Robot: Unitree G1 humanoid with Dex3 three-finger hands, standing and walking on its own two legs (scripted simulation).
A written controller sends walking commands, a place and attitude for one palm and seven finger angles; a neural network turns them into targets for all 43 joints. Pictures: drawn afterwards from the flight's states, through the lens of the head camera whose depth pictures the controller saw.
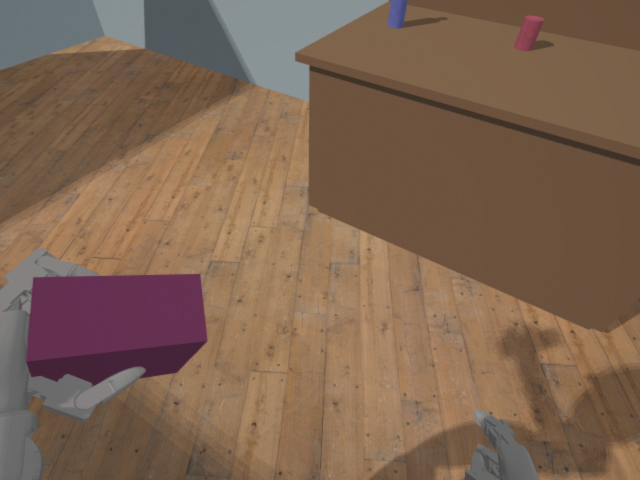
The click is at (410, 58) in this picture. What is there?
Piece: table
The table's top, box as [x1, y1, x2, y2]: [295, 1, 639, 158]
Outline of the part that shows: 295,52 296,61 639,158 639,51 539,31 533,48 530,51 521,51 513,47 520,27 407,5 403,27 397,29 390,28 387,26 387,18 390,1 388,1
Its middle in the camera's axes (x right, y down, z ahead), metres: +0.64 -0.56 +1.26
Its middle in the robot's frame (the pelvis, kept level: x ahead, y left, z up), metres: +1.36 -0.57 -0.02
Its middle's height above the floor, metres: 0.75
